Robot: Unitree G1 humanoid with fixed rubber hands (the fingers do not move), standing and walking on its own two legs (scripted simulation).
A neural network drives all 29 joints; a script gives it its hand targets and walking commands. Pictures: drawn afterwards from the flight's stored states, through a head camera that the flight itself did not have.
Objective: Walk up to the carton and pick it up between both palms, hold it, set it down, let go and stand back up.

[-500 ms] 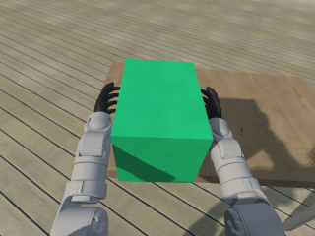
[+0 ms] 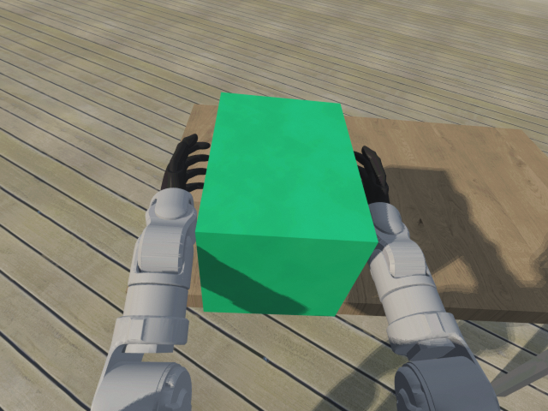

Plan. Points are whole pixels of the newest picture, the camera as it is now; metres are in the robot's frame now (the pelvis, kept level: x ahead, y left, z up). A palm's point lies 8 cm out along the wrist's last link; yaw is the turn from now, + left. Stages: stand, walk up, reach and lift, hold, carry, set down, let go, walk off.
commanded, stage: reach and lift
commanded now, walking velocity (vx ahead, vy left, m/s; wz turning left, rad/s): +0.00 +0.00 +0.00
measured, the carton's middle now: (276, 201) +0.38 -0.02 +0.13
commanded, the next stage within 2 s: hold in 0.08 s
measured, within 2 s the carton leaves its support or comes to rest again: neither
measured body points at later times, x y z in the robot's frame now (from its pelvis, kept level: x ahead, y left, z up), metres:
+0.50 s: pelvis -0.01 +0.00 +0.00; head -0.04 +0.02 +0.45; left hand +0.37 +0.13 +0.18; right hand +0.37 -0.15 +0.16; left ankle +0.01 +0.10 -0.75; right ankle +0.02 -0.11 -0.75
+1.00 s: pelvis -0.01 +0.00 +0.00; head -0.05 +0.02 +0.45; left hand +0.37 +0.14 +0.18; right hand +0.37 -0.15 +0.17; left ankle +0.01 +0.10 -0.75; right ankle +0.02 -0.11 -0.75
